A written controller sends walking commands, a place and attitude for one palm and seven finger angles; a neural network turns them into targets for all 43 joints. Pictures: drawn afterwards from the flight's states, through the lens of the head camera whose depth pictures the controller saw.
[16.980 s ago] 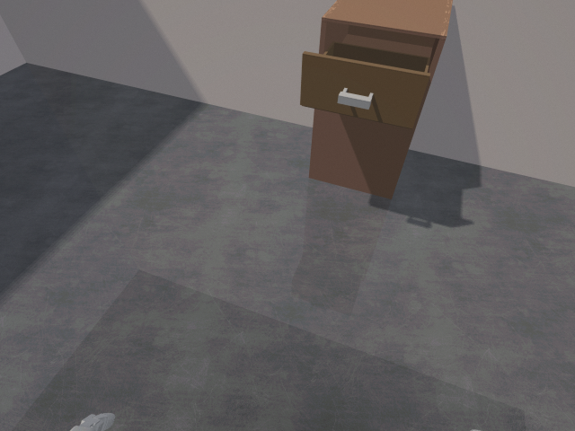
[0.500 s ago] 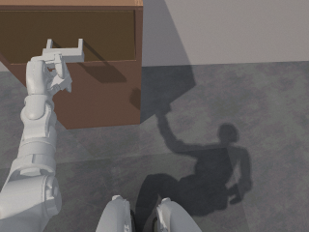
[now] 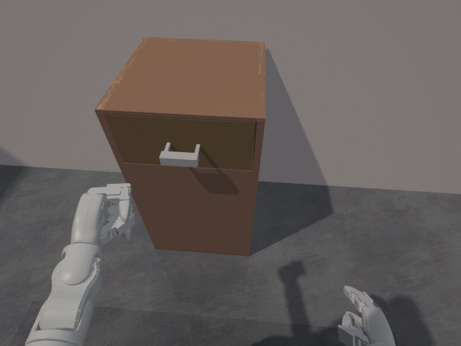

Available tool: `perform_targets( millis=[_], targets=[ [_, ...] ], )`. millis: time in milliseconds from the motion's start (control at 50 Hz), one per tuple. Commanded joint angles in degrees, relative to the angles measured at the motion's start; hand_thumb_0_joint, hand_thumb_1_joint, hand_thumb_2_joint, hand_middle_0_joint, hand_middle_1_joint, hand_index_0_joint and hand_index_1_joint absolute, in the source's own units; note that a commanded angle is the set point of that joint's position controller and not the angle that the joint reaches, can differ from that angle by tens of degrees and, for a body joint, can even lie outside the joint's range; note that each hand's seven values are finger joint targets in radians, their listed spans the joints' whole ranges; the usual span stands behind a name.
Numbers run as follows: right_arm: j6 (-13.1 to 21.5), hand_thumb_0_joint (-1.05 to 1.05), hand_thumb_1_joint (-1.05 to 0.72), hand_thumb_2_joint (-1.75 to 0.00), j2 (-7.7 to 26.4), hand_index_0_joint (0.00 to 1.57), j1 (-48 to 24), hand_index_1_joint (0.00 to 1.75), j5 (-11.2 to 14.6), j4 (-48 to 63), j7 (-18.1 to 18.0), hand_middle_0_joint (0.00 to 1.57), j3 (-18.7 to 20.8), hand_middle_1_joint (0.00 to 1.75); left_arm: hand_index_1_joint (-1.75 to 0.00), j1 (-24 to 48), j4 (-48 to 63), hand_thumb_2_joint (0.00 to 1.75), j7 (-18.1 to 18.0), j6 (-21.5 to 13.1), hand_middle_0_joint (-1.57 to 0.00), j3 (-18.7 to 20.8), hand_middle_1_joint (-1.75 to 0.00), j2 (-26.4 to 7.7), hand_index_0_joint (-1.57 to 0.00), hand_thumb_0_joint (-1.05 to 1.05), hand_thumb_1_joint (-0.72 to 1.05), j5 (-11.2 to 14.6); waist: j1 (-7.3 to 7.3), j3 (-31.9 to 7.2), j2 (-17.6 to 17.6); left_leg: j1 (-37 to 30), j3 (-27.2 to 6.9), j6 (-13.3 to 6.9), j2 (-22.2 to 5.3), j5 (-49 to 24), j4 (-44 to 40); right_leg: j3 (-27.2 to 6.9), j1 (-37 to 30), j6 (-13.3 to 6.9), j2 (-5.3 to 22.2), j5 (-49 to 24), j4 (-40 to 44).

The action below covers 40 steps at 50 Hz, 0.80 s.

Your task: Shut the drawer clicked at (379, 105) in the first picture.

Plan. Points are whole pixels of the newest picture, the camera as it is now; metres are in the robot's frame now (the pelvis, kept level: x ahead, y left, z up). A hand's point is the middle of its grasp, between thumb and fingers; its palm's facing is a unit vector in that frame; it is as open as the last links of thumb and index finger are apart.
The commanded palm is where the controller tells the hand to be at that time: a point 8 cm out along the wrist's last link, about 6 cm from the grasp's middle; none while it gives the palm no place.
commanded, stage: draw the hand back to the body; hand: left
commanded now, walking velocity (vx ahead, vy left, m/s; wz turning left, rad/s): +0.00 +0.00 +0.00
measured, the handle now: (181, 152) +0.60 +0.18 -0.06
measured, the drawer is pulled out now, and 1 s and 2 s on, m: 0.00 0.00 0.00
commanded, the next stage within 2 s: step back with the hand held close in 0.68 s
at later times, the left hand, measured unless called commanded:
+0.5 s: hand (26, 256) +0.18 +0.24 +0.18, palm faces +0.36 -0.86 -0.37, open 3.3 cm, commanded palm +0.13 +0.29 +0.20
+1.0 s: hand (33, 241) +0.20 +0.24 +0.20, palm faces +0.35 -0.82 -0.46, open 3.3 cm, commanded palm +0.13 +0.28 +0.20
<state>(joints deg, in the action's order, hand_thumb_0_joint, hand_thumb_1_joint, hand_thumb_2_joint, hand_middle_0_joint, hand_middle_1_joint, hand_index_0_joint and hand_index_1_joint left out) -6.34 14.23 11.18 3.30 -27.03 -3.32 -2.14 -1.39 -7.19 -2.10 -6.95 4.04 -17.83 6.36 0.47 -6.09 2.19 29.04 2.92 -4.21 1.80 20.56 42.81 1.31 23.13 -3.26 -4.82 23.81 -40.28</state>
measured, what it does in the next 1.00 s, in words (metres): stands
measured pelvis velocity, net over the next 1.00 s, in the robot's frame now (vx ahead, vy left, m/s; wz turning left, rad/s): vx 0.00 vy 0.00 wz -0.01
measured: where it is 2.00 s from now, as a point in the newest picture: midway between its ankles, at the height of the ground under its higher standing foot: outside the picture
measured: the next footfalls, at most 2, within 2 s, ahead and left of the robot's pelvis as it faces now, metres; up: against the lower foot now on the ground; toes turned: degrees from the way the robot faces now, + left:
none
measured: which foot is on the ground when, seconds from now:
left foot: down 0.00-1.00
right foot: down 0.00-1.00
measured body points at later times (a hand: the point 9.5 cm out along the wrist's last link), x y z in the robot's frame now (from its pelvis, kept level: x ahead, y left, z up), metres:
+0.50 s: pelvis +0.00 +0.01 +0.03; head -0.02 -0.01 +0.48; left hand +0.16 +0.29 +0.21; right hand +0.19 -0.21 -0.05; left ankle +0.01 +0.07 -0.71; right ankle -0.04 -0.09 -0.71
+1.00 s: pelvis +0.00 +0.00 +0.03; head +0.00 -0.03 +0.48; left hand +0.17 +0.28 +0.22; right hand +0.18 -0.24 -0.06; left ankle +0.01 +0.07 -0.71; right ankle -0.04 -0.09 -0.71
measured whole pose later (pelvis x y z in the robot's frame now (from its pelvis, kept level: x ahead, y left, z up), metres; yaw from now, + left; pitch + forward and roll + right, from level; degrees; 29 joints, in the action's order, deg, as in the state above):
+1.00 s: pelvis +0.00 +0.00 +0.03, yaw -1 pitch +0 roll -1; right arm -0.3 14.6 10.0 0.4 -32.3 -2.1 -0.3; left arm -31.5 26.0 -5.2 -11.1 20.0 -20.9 4.6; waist 1.1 0.2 5.0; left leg 12.3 3.2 -3.9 1.8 11.9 24.1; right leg -0.4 5.7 -3.1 -5.0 13.3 -19.2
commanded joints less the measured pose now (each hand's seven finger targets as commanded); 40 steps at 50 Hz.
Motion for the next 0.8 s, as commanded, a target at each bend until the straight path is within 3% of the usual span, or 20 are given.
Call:
perform_targets(
  millis=[0, 80, 100, 120, 180, 200, 220, 240, 260, 300, 320, 380, 460, 480, 560, 640, 700, 720, 740, 780],
  targets=[
    [2.3, 0.00, -0.90, -0.90, 6.5, 0.20, -5.4, 0.30, 0.1, 7.1, -1.7, 0.20, 1.9, 0.30, -1.60, 10.8, 14.9, 0.90, -2.9, -0.2, -1.40, 5.1, -1.60, -8.9, -1.40, 0.00, 0.90, 0.0, -1.04, -6.2, -3.0, -15.2, -5.5, 1.3, -3.1, -11.5, -10.8, -4.1, -4.0, 2.1, 3.2, -17.0, 12.1],
    [3.8, 0.00, -0.90, -0.90, 6.0, 0.20, -7.1, 0.30, -0.2, 6.7, -1.7, 0.20, 1.1, 0.30, -1.60, 5.6, 21.9, 0.90, -3.2, 1.1, -1.40, 4.7, -1.60, -7.9, -1.40, 0.00, 0.90, -0.2, -0.34, -5.3, 0.6, -21.2, -6.1, 1.4, -3.4, -13.1, -14.5, -3.7, -7.0, 1.5, 3.6, -17.6, 15.5],
    [4.4, 0.00, -0.90, -0.90, 6.1, 0.20, -7.5, 0.30, -0.4, 6.3, -1.8, 0.20, 1.1, 0.30, -1.60, 3.4, 23.5, 0.90, -3.2, 1.2, -1.40, 6.0, -1.60, -9.3, -1.40, 0.00, 0.90, -0.1, 0.10, -5.0, 0.8, -22.1, -6.3, 1.5, -3.6, -13.3, -15.3, -3.5, -7.6, 1.4, 3.4, -17.3, 16.6],
    [5.0, 0.00, -0.90, -0.90, 5.7, 0.20, -7.5, 0.30, -0.4, 6.5, -1.6, 0.20, 0.8, 0.30, -1.60, 0.9, 26.5, 0.90, -3.3, 1.2, -1.40, 5.1, -1.60, -7.9, -1.40, 0.00, 0.90, 0.0, 0.18, -4.9, 2.4, -23.2, -6.7, 1.7, -3.8, -14.5, -16.2, -3.2, -9.1, 1.1, 3.6, -17.7, 16.5],
    [6.4, 0.00, -0.90, -0.90, 5.7, 0.20, -8.0, 0.30, -1.0, 6.0, -1.3, 0.20, 0.6, 0.30, -1.60, -4.5, 32.6, 0.90, -3.8, 1.4, -1.40, 8.7, -1.60, -10.6, -1.40, 0.00, 0.90, -0.1, 1.09, -3.7, 2.6, -25.0, -7.0, 2.0, -4.0, -17.0, -18.3, -2.9, -11.0, 1.0, 3.5, -19.5, 18.6],
    [6.8, 0.00, -0.90, -0.90, 6.0, 0.20, -8.2, 0.30, -1.3, 5.5, -1.2, 0.20, 0.8, 0.30, -1.60, -6.8, 33.0, 0.90, -3.9, 1.3, -1.40, 10.6, -1.60, -12.2, -1.40, 0.00, 0.90, -0.1, 1.41, -2.5, 0.9, -24.5, -6.9, 2.1, -4.0, -16.1, -19.2, -2.8, -11.3, 1.1, 3.0, -18.8, 19.9],
    [7.0, 0.00, -0.90, -0.90, 5.5, 0.20, -8.1, 0.30, -1.3, 5.6, -1.1, 0.20, 0.7, 0.30, -1.60, -8.7, 34.9, 0.90, -3.9, 1.4, -1.40, 10.4, -1.60, -11.0, -1.40, 0.00, 0.90, 0.1, 1.24, -2.0, 1.6, -24.5, -6.9, 2.1, -4.0, -16.6, -19.6, -2.8, -12.7, 0.9, 3.5, -19.0, 19.6],
    [7.2, 0.00, -0.90, -0.90, 5.5, 0.20, -8.1, 0.30, -1.5, 5.3, -1.0, 0.20, 0.8, 0.30, -1.60, -10.6, 35.1, 0.90, -4.0, 1.4, -1.40, 12.1, -1.60, -12.0, -1.40, 0.00, 0.90, 0.1, 1.71, -1.2, -0.5, -24.2, -7.0, 2.2, -4.0, -16.7, -20.2, -2.5, -13.0, 0.9, 3.3, -19.1, 20.3],
    [7.5, 0.00, -0.90, -0.90, 5.3, 0.20, -8.3, 0.30, -1.4, 5.3, -0.8, 0.20, 1.0, 0.30, -1.60, -12.5, 37.1, 0.90, -3.9, 1.2, -1.40, 12.2, -1.60, -11.2, -1.40, 0.00, 0.90, 0.1, 1.55, -1.1, 0.6, -24.9, -6.6, 2.2, -4.1, -17.5, -20.3, -2.7, -13.5, 0.9, 3.5, -19.5, 20.4],
    [8.2, 0.00, -0.90, -0.90, 5.6, 0.20, -8.3, 0.30, -1.8, 4.8, -0.6, 0.20, 1.3, 0.30, -1.60, -15.2, 39.8, 0.90, -3.9, 0.8, -1.40, 14.8, -1.60, -13.1, -1.40, 0.00, 0.90, 0.0, 2.07, -0.5, 0.5, -25.3, -6.7, 2.3, -4.0, -17.3, -21.0, -2.8, -13.8, 1.0, 3.0, -19.2, 22.2],
    [8.5, 0.00, -0.90, -0.90, 5.2, 0.20, -8.3, 0.30, -1.6, 4.9, -0.4, 0.20, 1.3, 0.30, -1.60, -17.0, 41.5, 0.90, -3.8, 0.6, -1.40, 13.9, -1.60, -11.5, -1.40, 0.00, 0.90, 0.1, 1.76, 0.0, 3.0, -25.6, -6.6, 2.4, -4.2, -17.1, -21.2, -2.8, -14.3, 0.9, 3.5, -18.7, 21.5],
    [9.7, 0.00, -0.90, -0.90, 5.5, 0.20, -8.0, 0.30, -1.7, 4.5, 0.1, 0.20, 1.7, 0.30, -1.60, -20.7, 45.8, 0.90, -3.8, -0.2, -1.40, 15.5, -1.60, -12.0, -1.40, 0.00, 0.90, -0.1, 1.99, 0.8, 3.9, -26.2, -7.3, 2.6, -4.5, -17.2, -21.9, -2.5, -13.9, 1.0, 3.3, -18.4, 22.2],
    [11.3, 0.00, -0.90, -0.90, 5.7, 0.20, -7.7, 0.30, -1.7, 4.4, 0.5, 0.20, 2.3, 0.30, -1.60, -27.1, 49.5, 0.90, -3.8, -1.0, -1.40, 17.7, -1.60, -12.3, -1.40, 0.00, 0.90, 0.1, 2.35, 1.6, 2.6, -25.5, -7.4, 2.8, -4.7, -17.1, -21.8, -2.6, -14.7, 1.1, 3.2, -18.1, 22.2],
    [11.6, 0.00, -0.90, -0.90, 5.8, 0.20, -7.6, 0.30, -1.7, 4.2, 0.6, 0.20, 2.5, 0.30, -1.60, -28.0, 50.6, 0.90, -4.0, -1.4, -1.40, 19.4, -1.60, -13.6, -1.40, 0.00, 0.90, 0.0, 2.70, 1.1, 2.4, -25.5, -7.3, 2.8, -4.6, -16.8, -21.8, -2.6, -14.7, 1.1, 3.1, -18.1, 22.7],
    [11.5, 0.00, -0.90, -0.90, 6.1, 0.20, -7.0, 0.30, -1.8, 3.0, 0.4, 0.20, 3.0, 0.30, -1.60, -27.8, 43.2, 0.90, -3.8, -0.9, -1.40, 16.0, -1.60, -8.7, -1.40, 0.00, 0.90, -0.4, 1.29, 8.3, -2.2, -23.5, -7.3, 2.4, -4.5, -11.4, -22.6, -2.9, -11.5, 1.3, 3.2, -14.0, 23.9],
    [11.9, 0.00, -0.90, -0.90, 6.1, 0.20, -7.0, 0.30, -2.0, 3.0, -0.2, 0.20, 3.0, 0.30, -1.60, -23.3, 45.0, 0.90, -4.5, -1.8, -1.40, 17.1, -1.60, -10.7, -1.40, 0.00, 0.90, -0.9, 1.82, 6.2, 0.1, -24.0, -7.2, 1.9, -3.9, -8.5, -22.7, -3.4, -12.1, 1.3, 3.7, -11.9, 24.2],
    [13.1, 0.00, -0.90, -0.90, 5.9, 0.20, -7.4, 0.30, -2.3, 2.9, -0.4, 0.20, 2.9, 0.30, -1.60, -23.2, 48.0, 0.90, -5.0, -2.4, -1.40, 18.3, -1.60, -12.6, -1.40, 0.00, 0.90, -1.0, 2.60, 2.6, 1.7, -25.7, -6.7, 1.7, -3.6, -11.1, -21.9, -4.3, -13.7, 1.2, 3.8, -13.5, 24.7],
    [13.3, 0.00, -0.90, -0.90, 5.6, 0.20, -7.5, 0.30, -2.2, 3.0, -0.4, 0.20, 2.6, 0.30, -1.60, -23.5, 48.6, 0.90, -5.0, -2.4, -1.40, 17.1, -1.60, -11.4, -1.40, 0.00, 0.90, -1.0, 2.49, 2.2, 3.3, -25.5, -6.7, 1.9, -3.5, -11.9, -21.8, -4.2, -14.8, 1.0, 4.1, -14.1, 23.7],
    [13.5, 0.00, -0.90, -0.90, 5.5, 0.20, -7.6, 0.30, -2.3, 2.8, -0.3, 0.20, 2.5, 0.30, -1.60, -23.9, 48.8, 0.90, -5.3, -2.4, -1.40, 17.8, -1.60, -12.2, -1.40, 0.00, 0.90, -1.1, 2.91, 2.2, 3.8, -25.4, -6.5, 1.9, -3.4, -13.5, -21.5, -4.4, -14.9, 0.9, 4.1, -15.5, 23.9],
    [13.8, 0.00, -0.90, -0.90, 5.5, 0.20, -7.6, 0.30, -2.3, 2.5, -0.1, 0.20, 2.4, 0.30, -1.60, -25.0, 48.8, 0.90, -5.4, -2.3, -1.40, 17.8, -1.60, -12.0, -1.40, 0.00, 0.90, -1.1, 2.93, 2.4, 3.3, -25.6, -6.2, 2.1, -3.3, -15.7, -21.1, -4.4, -15.0, 0.8, 4.1, -17.3, 23.7]
  ],
)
